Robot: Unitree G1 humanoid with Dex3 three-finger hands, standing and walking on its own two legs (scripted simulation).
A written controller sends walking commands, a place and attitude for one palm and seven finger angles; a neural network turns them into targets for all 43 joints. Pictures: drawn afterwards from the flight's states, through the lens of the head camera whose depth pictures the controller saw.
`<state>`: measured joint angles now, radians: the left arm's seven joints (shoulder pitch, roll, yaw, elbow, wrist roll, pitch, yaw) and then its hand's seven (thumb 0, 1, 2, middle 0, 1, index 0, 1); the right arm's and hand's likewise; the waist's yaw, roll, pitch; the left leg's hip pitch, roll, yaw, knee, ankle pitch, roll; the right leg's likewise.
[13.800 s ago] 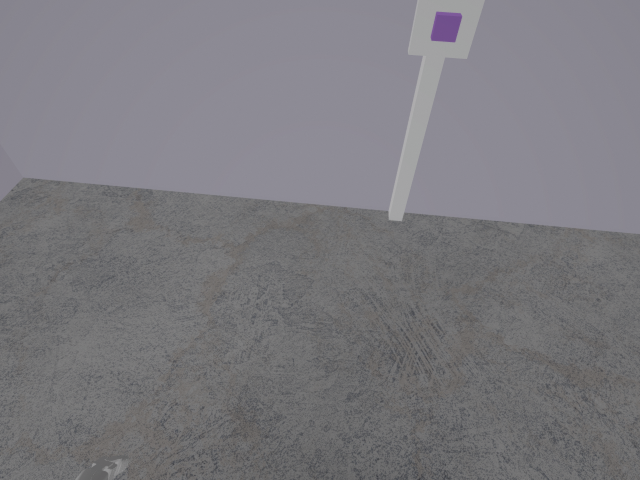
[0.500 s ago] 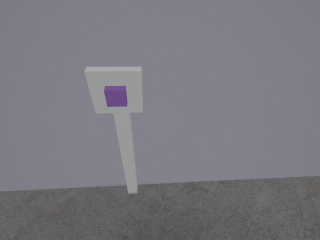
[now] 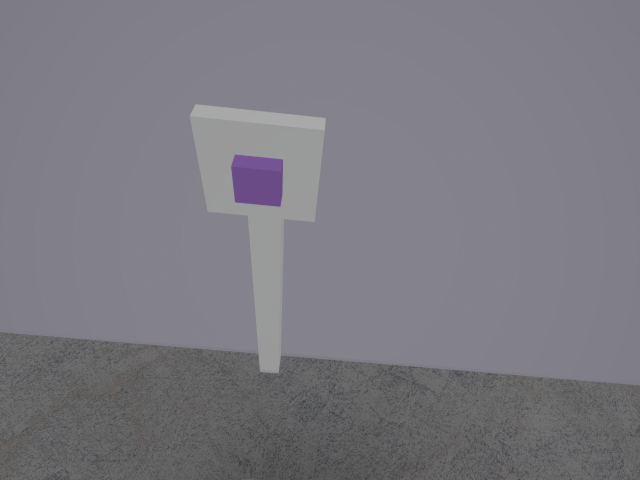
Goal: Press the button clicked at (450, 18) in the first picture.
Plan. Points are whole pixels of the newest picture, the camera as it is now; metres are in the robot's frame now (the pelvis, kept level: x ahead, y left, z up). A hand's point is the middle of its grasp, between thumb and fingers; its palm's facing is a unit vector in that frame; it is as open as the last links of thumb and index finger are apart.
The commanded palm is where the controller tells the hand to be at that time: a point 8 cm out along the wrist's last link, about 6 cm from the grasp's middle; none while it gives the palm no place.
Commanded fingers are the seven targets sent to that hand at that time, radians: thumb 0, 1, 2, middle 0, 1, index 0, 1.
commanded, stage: shuffle to correct the standing spot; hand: left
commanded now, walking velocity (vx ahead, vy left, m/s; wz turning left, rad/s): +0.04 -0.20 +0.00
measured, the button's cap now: (258, 180) +0.50 +0.13 +0.09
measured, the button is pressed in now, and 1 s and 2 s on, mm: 0 0 0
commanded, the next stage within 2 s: come to a stop and stand still in 0.28 s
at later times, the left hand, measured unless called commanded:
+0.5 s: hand out of the picture +0.14 +0.10 -0.14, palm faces -0.04 -0.97 -0.24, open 7.4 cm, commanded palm none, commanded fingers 0.00 0.90 0.90 -0.20 -0.30 -0.20 -0.30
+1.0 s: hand out of the picture +0.00 +0.14 -0.16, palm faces +0.06 -0.98 -0.18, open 7.4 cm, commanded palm none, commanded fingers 0.00 0.90 0.90 -0.20 -0.30 -0.20 -0.30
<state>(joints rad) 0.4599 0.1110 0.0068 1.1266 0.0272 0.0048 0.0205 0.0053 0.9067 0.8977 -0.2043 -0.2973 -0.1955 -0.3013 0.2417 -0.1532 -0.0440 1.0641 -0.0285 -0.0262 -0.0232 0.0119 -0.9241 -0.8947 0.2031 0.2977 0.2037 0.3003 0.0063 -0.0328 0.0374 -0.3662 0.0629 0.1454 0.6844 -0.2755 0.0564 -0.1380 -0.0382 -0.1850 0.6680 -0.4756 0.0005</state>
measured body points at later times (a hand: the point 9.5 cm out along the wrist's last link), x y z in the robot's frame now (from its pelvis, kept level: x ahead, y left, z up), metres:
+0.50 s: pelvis +0.04 -0.08 +0.01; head +0.06 -0.10 +0.46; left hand +0.14 +0.15 -0.13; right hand +0.00 -0.31 -0.16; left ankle +0.04 +0.06 -0.70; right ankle +0.09 -0.20 -0.72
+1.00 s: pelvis +0.00 -0.05 +0.02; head -0.01 -0.02 +0.47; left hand +0.00 +0.19 -0.14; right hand +0.02 -0.28 -0.12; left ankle -0.02 +0.03 -0.72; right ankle +0.05 -0.19 -0.68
